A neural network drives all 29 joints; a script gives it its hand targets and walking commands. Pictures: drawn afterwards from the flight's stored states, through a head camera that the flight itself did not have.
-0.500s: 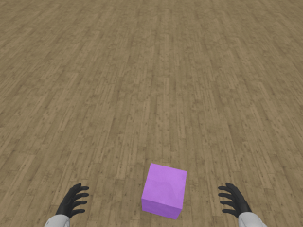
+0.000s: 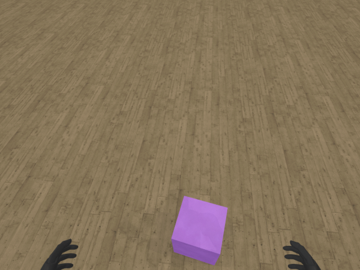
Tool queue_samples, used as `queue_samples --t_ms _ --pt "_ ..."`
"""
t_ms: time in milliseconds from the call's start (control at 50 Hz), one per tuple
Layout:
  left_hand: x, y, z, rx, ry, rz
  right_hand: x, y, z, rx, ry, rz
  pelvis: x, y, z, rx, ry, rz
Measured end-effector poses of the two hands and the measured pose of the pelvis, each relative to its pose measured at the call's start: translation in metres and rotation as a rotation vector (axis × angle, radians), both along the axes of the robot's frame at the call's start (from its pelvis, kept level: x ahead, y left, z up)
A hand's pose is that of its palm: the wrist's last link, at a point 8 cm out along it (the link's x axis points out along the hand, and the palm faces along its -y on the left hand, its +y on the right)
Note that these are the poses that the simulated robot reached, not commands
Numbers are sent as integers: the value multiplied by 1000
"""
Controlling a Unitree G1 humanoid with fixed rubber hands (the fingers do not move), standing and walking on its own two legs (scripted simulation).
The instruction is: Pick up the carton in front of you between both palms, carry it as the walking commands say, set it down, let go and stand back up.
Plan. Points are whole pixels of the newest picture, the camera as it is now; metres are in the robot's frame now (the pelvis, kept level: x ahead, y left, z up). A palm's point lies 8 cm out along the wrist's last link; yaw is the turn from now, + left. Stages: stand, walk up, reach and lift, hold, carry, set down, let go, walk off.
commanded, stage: stand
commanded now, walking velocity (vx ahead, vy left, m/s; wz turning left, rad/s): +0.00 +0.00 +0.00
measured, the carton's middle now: (199, 231) +0.38 -0.07 -0.65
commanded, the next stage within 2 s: none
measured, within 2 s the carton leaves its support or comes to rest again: neither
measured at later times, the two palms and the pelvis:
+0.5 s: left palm out of the picture +0.09 +0.30 -0.08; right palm out of the picture +0.09 -0.30 -0.10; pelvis -0.01 +0.00 +0.01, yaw +0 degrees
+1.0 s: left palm out of the picture +0.06 +0.31 -0.09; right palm out of the picture +0.07 -0.30 -0.10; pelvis -0.03 +0.00 +0.01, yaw +0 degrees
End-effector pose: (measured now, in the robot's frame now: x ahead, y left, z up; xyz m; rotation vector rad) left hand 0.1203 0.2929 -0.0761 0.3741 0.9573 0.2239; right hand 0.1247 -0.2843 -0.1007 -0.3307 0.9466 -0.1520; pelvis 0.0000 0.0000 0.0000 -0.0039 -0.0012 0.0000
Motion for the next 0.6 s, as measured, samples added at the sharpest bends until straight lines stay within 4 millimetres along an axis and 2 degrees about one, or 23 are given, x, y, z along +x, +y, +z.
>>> queue_samples --t_ms 200,600 --pt "-4 0 -4 -12 19 21 -5 -8 1 -22 32 0 0 -3 2 -1 -14 4" --pt "-40 14 -7 -9 96 53 -41 -13 0 -36 108 -11 -16 1 8 2 -38 4"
